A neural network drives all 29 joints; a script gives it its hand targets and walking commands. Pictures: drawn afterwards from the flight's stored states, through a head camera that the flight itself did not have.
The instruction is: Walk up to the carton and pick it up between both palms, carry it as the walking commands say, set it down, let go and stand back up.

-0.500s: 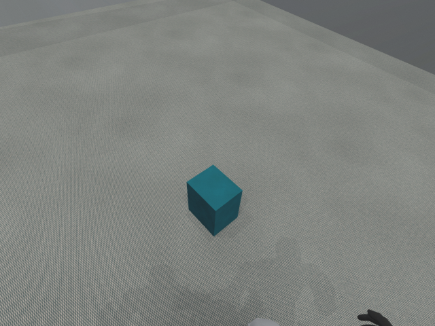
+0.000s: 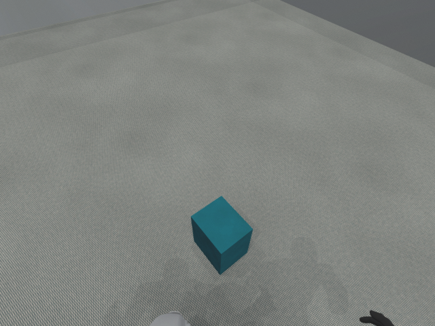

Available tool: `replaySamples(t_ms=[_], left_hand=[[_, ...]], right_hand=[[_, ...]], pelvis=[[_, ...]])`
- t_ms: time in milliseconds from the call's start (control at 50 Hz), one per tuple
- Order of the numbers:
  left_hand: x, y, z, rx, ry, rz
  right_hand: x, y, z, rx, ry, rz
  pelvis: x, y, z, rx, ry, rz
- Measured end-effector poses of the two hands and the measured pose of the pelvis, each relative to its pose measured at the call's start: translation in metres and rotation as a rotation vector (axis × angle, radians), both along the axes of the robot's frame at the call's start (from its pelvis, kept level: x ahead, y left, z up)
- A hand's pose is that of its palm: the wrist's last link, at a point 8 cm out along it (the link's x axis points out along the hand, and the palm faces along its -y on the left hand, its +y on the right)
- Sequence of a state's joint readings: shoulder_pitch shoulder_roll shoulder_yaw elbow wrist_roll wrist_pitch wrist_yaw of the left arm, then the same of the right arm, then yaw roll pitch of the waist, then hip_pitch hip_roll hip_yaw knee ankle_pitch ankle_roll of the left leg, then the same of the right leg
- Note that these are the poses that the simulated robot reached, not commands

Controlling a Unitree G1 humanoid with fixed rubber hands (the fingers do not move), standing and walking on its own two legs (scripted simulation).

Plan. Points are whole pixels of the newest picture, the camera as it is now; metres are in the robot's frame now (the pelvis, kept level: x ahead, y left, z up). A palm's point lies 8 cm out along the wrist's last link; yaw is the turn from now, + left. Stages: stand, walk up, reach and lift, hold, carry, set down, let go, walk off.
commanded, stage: walk up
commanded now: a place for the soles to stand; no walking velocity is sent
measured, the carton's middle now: (220, 235) +0.58 +0.02 -0.63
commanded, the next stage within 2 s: none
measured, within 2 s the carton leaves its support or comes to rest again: neither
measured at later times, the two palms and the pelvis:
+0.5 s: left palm (68, 269) +0.22 +0.31 -0.07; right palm out of the picture +0.16 -0.30 -0.10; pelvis +0.08 +0.01 +0.01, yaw -4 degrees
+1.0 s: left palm (62, 288) +0.19 +0.32 -0.09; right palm out of the picture +0.12 -0.28 -0.10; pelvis +0.08 +0.02 +0.02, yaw -8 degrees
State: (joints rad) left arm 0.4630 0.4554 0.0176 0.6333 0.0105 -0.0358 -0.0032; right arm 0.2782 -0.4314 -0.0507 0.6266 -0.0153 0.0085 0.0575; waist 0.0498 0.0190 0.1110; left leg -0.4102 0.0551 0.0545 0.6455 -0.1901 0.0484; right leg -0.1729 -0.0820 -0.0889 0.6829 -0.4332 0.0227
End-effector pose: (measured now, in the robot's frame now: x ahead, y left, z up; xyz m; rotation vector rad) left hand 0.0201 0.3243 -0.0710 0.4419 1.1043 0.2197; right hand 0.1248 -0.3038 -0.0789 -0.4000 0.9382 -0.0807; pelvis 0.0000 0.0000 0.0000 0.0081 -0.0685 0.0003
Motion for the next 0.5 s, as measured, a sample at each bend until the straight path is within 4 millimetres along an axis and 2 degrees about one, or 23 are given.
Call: replaySamples(t_ms=[40, 80, 160, 220, 340, 500], left_hand=[[0.01, 0.007, -0.014, -0.008, 0.026, 0.01], [0.026, 0.01, -0.023, -0.011, 0.041, 0.02], [0.069, 0.003, -0.026, -0.021, 0.006, 0.003], [0.098, -0.005, -0.026, -0.02, -0.028, -0.028], [0.15, -0.015, -0.011, -0.039, -0.069, -0.072], [0.204, -0.011, 0.004, -0.035, -0.076, -0.102]], right_hand=[[0.023, 0.004, -0.002, -0.027, -0.038, -0.005], [0.038, 0.008, -0.002, -0.033, -0.06, -0.02], [0.052, 0.012, -0.004, -0.016, -0.062, -0.046], [0.059, 0.01, -0.015, 0.014, -0.05, -0.065], [0.052, 0.015, -0.028, 0.067, 0.067, -0.132], [0.033, 0.007, -0.022, 0.058, 0.149, -0.236]], pelvis=[[0.013, 0.008, -0.009, -0.003, 0.002, -0.003], [0.022, 0.009, -0.012, 0.0, -0.006, -0.006], [0.037, 0.008, -0.012, 0.009, -0.014, -0.02], [0.047, 0.005, -0.015, 0.007, -0.015, -0.034], [0.066, 0.007, -0.001, 0.009, -0.002, -0.042], [0.081, 0.013, 0.015, 0.003, 0.017, -0.077]])
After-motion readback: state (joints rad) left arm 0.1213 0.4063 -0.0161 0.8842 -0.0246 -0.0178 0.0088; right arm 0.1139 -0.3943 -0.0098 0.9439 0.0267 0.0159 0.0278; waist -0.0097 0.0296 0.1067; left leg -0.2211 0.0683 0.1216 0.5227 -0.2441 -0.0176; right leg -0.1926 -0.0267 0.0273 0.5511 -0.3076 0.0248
